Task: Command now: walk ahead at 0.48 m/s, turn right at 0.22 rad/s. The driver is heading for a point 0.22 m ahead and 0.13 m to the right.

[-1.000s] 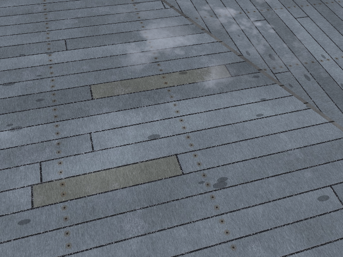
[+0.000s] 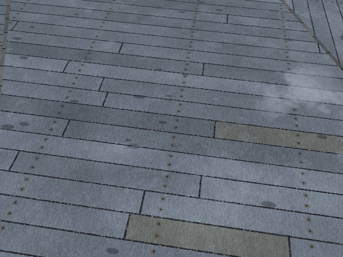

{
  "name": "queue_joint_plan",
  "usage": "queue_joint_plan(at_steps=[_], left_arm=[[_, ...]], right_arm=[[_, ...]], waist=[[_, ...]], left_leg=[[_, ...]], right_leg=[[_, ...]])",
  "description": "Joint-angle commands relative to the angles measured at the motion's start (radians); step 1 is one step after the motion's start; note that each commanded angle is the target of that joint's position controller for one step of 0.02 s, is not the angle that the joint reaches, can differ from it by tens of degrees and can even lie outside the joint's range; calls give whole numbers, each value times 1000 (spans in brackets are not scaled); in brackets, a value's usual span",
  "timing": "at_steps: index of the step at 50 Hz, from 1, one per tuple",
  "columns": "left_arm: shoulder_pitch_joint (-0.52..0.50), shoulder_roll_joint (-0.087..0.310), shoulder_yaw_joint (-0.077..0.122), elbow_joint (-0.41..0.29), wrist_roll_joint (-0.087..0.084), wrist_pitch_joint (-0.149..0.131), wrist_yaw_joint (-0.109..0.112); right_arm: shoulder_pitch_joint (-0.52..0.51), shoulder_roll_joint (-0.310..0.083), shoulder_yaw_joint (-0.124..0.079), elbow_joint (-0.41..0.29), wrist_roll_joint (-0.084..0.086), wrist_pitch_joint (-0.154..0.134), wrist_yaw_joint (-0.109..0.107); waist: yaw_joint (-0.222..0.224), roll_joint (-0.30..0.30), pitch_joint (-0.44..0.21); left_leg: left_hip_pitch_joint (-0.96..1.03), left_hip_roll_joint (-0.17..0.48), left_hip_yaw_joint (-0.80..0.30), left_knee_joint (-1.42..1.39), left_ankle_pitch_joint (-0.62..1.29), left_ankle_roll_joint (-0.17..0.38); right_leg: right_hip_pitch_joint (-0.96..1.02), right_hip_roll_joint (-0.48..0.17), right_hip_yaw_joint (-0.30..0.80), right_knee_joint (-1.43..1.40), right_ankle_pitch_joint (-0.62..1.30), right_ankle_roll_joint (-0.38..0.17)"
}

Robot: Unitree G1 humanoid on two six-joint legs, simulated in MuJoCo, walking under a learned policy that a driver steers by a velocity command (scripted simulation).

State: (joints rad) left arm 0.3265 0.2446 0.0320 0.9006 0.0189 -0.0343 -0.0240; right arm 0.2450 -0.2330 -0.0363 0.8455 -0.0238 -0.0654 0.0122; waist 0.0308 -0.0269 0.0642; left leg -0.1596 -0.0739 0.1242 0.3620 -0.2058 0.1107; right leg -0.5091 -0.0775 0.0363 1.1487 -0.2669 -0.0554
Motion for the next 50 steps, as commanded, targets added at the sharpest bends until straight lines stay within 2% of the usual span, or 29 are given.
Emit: queue_joint_plan(at_steps=[1, 4, 5, 7, 9, 11, 13, 14, 15, 16, 17, 18, 19, 20, 21, 23, 25, 29, 31, 32, 33, 34, 35, 37, 39, 43, 50], left_arm=[[43, 54, 23, -20, 4, 17, -14], [-46, 37, 19, -50, 9, 9, -14], [-70, 22, 12, -56, 10, 4, -14], [-139, -7, -4, -68, 11, -1, -14], [-166, -13, -13, -70, 14, -3, -8], [-122, 7, -11, -53, 20, -8, 2], [2, 47, 2, -5, 24, -24, 16], [84, 60, 8, 22, 33, -41, 22], [174, 135, 24, 45, 48, -51, 31], [175, 190, 37, 63, 29, -41, 38], [157, 145, 29, 47, -24, -34, 32], [45, 123, 22, 28, -30, -26, 37], [-43, 64, 4, 16, -23, -19, 40], [-81, 30, -9, 16, -19, -18, 46], [-101, 18, -15, 23, -15, -15, 52], [-103, 29, -15, 37, 2, -18, 49], [-88, 50, -12, 52, 8, -18, 45], [-94, 72, -3, 71, 3, 6, 42], [-118, 65, -3, 73, -8, 20, 44], [-104, 53, -4, 82, -8, 25, 45], [-89, 41, -5, 87, -8, 27, 45], [-58, 18, -5, 92, -20, 34, 42], [-52, 12, -7, 109, -16, 34, 40], [-26, 10, -7, 132, -10, 30, 40], [-24, 17, -7, 148, -5, 23, 42], [-28, -1, -14, 175, -10, 20, 49], [-6, -15, -21, 215, -10, 21, 58]], right_arm=[[57, -103, -24, -14, 6, -37, -6], [86, -77, -9, 16, 8, -40, -11], [82, -73, -4, 23, 11, -39, -13], [117, -76, 2, 49, 16, -36, -20], [167, -86, 4, 84, 16, -29, -30], [171, -100, 3, 105, 12, -20, -39], [147, -113, 1, 113, 11, -11, -47], [128, -123, -1, 116, 20, -6, -46], [144, -108, 6, 91, 30, -11, -44], [333, 27, 34, 112, 70, -1, -32], [282, -71, 10, 142, 48, 24, -40], [200, -77, 5, 117, 29, 30, -37], [150, -66, 6, 116, 8, 33, -37], [128, -60, 4, 120, -5, 44, -36], [162, -35, 9, 136, -13, 59, -33], [199, 8, 19, 164, -5, 81, -36], [176, 9, 20, 172, 0, 95, -47], [125, -4, 20, 186, 2, 106, -55], [136, 8, 25, 204, -4, 98, -54], [132, 2, 27, 205, -10, 90, -55], [140, -18, 28, 204, -19, 77, -56], [104, -49, 23, 207, -2, 69, -56], [81, -24, 30, 209, 6, 58, -53], [63, -22, 31, 213, 13, 42, -53], [82, -15, 31, 222, 16, 36, -56], [123, 3, 33, 243, 12, 41, -56], [138, 10, 34, 262, 13, 42, -58]], waist=[[-6, 91, 0], [-7, 92, 35], [-6, 98, 33], [-34, 105, 25], [-51, 108, 5], [-29, 127, -20], [27, 131, -73], [81, 96, -104], [99, 13, -212], [5, -208, -395], [34, -23, -430], [8, -34, -273], [-17, 1, -151], [-39, 2, -85], [-68, -19, -76], [-84, -33, -98], [-71, -51, -111], [-49, -84, -88], [-64, -56, -51], [-61, -25, -23], [-49, 12, -2], [-5, 119, 43], [2, 138, 41], [15, 122, 3], [5, 89, -13], [-15, 47, -5], [-23, 33, -4]], left_leg=[[25, 271, -126, -233, 304, 33], [23, 238, -30, -194, 658, 16], [17, 223, 1, -177, 727, 9], [41, 216, 21, -152, 806, 3], [116, 233, 11, -119, 866, 4], [174, 258, -5, -34, 972, 2], [206, 262, -26, 126, 1006, 0], [176, 235, -12, 273, 880, -14], [29, 183, 5, 503, 507, -37], [-203, 16, -35, 826, -437, -67], [-211, 16, -192, 879, -426, -72], [-257, 43, -198, 872, -380, -74], [-262, 71, -194, 806, -331, -76], [-226, 92, -191, 734, -289, -86], [-142, 95, -172, 675, -252, -99], [-64, 79, -139, 560, -236, -114], [-56, 80, -127, 442, -235, -121], [-23, 86, -108, 296, -142, -113], [43, 85, -96, 163, -60, -97], [57, 112, -134, 82, -28, -87], [45, 174, -210, 8, -41, -75], [-109, 199, -274, -39, -145, -57], [-201, 209, -291, -91, -197, -60], [-212, 193, -269, -112, -151, -76], [-147, 177, -245, -89, -71, -75], [-84, 172, -231, -67, -11, -63], [-54, 170, -221, -57, 46, -57]], right_leg=[[-91, -20, 14, -18, 101, 6], [-110, 14, -24, -167, 190, 24], [-78, 25, -51, -254, 223, 28], [-20, 51, -111, -409, 285, 27], [14, 76, -144, -492, 299, 18], [72, 105, -145, -528, 235, -10], [192, 136, -126, -606, 201, -49], [311, 116, -103, -749, 360, -68], [541, -57, 39, -690, 850, -110], [818, -346, 333, -594, 1374, -333], [733, -322, 340, -641, 1241, -360], [585, -286, 271, -732, 1004, -333], [450, -240, 221, -799, 815, -284], [346, -199, 165, -845, 741, -241], [260, -157, 107, -869, 687, -208], [212, -116, 52, -875, 625, -179], [217, -110, 58, -883, 466, -170], [162, -101, 108, -932, -12, -137], [97, -88, 119, -931, -179, -95], [73, -77, 123, -929, -230, -59], [74, -53, 113, -893, -215, -26], [151, 19, 46, -872, -122, -5], [286, 32, 24, -823, 2, 2], [394, 18, 29, -798, 101, 0], [379, 3, 39, -806, 121, -4], [337, 0, 37, -822, 123, 4], [343, -5, 34, -816, 165, 10]])
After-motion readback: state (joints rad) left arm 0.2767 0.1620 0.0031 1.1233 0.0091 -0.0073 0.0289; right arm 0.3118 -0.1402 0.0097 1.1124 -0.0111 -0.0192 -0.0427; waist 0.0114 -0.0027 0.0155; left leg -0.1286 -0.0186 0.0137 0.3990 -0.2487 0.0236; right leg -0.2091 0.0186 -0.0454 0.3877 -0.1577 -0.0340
